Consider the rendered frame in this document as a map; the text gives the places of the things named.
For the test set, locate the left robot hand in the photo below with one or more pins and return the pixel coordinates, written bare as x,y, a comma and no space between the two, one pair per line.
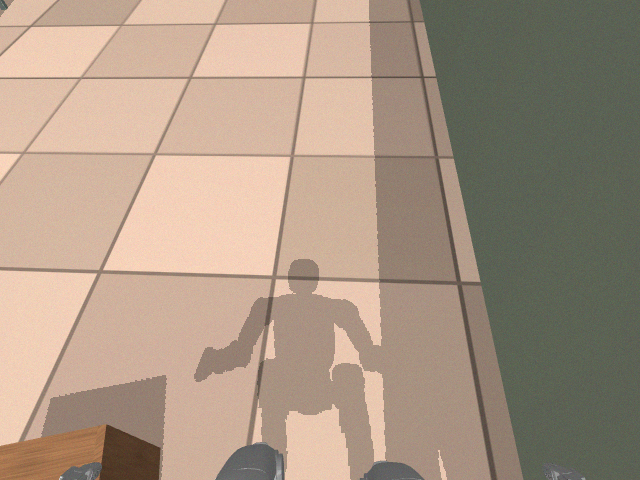
86,472

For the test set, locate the right robot hand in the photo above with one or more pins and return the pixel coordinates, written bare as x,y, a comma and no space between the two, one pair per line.
557,472

